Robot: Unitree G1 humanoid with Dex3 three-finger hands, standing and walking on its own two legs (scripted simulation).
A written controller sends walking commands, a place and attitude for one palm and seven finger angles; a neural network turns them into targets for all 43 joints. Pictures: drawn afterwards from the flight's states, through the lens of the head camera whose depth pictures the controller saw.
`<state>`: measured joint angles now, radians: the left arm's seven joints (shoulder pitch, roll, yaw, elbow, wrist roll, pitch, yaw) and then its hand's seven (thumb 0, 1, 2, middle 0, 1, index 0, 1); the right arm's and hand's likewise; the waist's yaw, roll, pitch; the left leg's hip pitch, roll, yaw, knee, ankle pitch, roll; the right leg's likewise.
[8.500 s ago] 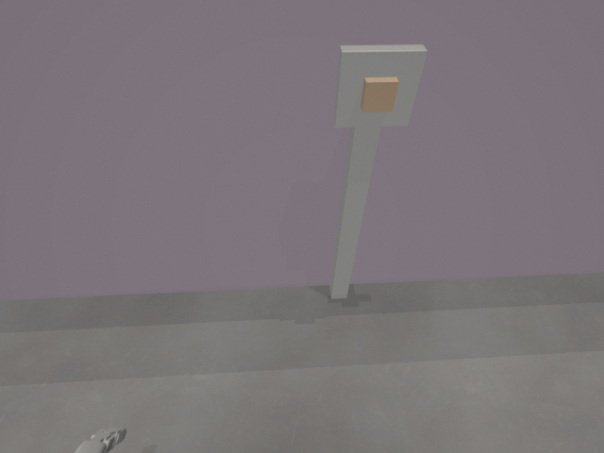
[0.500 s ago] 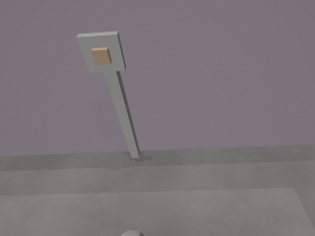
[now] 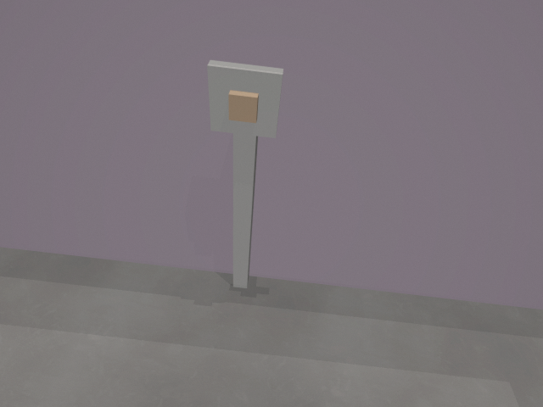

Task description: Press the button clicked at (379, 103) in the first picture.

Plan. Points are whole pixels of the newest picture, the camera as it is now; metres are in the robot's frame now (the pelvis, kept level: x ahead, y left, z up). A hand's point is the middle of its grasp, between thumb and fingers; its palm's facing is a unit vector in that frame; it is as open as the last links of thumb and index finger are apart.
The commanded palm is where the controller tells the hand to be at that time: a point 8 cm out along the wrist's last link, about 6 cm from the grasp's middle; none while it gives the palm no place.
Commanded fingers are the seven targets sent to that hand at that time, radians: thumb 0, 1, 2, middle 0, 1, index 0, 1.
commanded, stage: take the last steps up to it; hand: left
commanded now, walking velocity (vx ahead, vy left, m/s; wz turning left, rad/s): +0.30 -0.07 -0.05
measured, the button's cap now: (243, 106) +0.71 +0.14 +0.09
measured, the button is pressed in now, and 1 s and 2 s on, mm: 0 0 0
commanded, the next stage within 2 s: come to a stop and stand still in 0.42 s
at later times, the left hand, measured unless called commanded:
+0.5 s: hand (216, 338) +0.29 +0.12 -0.18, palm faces -0.07 -0.98 -0.16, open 7.4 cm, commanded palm none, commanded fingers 0.00 0.90 0.90 -0.20 -0.30 -0.20 -0.30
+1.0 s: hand (181, 379) +0.21 +0.17 -0.19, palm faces +0.07 -0.98 -0.18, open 7.4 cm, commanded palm none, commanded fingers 0.00 0.90 0.90 -0.20 -0.30 -0.20 -0.30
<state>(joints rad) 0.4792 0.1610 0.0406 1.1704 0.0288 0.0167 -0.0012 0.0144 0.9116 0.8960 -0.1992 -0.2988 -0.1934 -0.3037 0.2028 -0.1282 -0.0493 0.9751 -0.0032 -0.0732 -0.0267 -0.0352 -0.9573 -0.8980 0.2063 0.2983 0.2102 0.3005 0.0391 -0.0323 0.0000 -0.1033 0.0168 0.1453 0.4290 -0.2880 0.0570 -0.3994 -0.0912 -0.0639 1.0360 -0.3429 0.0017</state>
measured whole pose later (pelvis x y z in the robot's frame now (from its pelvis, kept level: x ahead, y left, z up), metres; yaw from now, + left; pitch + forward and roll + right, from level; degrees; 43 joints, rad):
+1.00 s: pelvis +0.18 +0.00 -0.01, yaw -2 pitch -2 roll +0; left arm 0.23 0.17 0.04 1.05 0.01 0.03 0.03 0.01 0.91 0.90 -0.20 -0.30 -0.20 -0.30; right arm 0.15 -0.15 -0.04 1.02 -0.02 0.01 -0.02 0.00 -0.92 -0.90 0.20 0.30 0.20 0.30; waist 0.04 -0.04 0.07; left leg -0.24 0.01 0.04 0.55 -0.28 0.00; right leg -0.33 -0.04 -0.10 0.58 -0.27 -0.02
